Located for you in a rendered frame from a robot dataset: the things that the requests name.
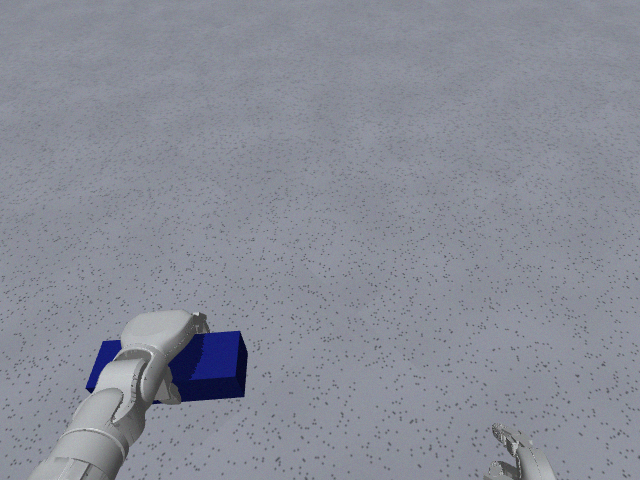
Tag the carton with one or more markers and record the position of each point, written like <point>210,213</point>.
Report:
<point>211,366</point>

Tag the left robot hand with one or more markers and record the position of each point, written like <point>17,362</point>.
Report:
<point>169,331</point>

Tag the left robot arm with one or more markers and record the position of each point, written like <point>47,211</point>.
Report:
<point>96,443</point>

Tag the right robot hand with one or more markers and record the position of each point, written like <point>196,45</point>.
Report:
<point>531,463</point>

